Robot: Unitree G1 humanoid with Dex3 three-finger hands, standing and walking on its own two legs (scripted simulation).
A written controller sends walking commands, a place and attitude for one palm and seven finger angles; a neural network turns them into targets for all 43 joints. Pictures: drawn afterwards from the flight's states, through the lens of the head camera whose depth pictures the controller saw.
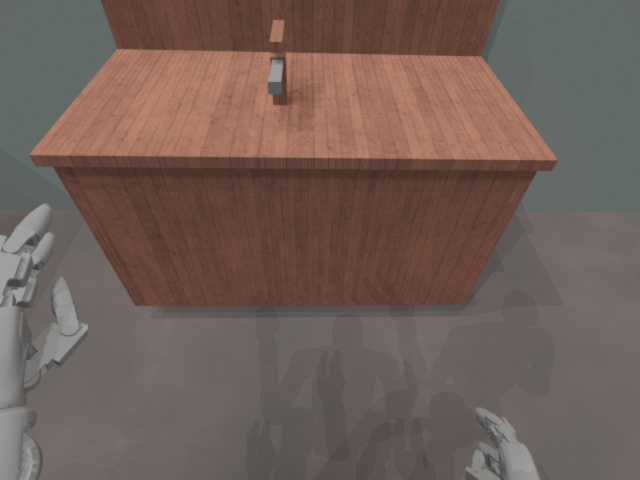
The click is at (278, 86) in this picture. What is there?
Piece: tap's lever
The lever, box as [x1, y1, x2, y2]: [268, 77, 281, 94]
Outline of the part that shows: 268,77 268,93 280,94 280,77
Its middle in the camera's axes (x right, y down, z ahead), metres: -0.10 -0.33 +0.84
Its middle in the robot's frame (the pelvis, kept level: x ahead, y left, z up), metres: +0.86 +0.15 +0.08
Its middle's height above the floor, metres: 0.86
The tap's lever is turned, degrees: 0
